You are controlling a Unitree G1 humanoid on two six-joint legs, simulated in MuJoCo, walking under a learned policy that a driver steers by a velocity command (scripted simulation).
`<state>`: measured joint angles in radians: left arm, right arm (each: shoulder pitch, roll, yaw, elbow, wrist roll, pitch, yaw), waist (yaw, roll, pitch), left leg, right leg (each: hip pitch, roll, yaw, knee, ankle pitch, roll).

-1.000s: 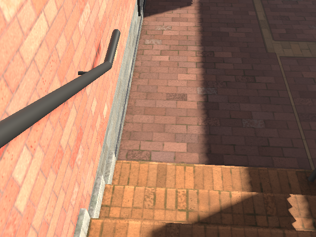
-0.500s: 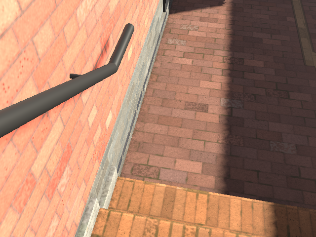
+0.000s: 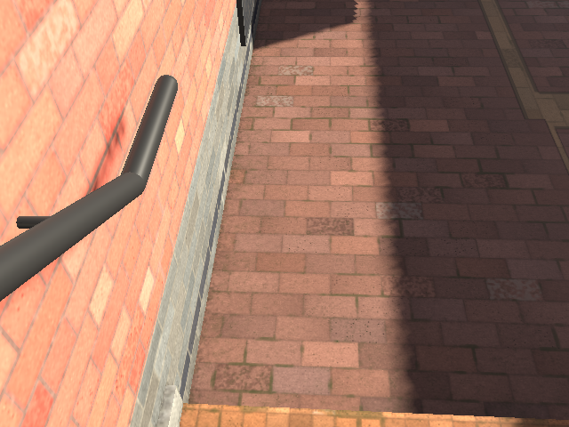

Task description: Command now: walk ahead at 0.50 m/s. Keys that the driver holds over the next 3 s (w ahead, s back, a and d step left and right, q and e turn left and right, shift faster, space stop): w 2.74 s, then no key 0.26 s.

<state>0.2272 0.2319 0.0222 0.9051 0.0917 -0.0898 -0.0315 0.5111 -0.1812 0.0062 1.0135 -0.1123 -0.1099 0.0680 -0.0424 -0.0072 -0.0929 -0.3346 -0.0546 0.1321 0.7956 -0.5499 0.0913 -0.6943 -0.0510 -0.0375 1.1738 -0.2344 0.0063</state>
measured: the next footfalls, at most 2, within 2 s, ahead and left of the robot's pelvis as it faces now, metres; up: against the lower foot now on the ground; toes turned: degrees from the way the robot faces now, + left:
right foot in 0.04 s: +0.03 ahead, -0.09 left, +0.00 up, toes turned -4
left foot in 0.38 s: +0.27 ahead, +0.08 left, -0.18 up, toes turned -2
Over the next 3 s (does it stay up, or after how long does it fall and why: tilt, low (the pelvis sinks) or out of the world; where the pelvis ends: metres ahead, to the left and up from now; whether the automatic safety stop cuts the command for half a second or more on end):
stays up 1.83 -0.33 -0.51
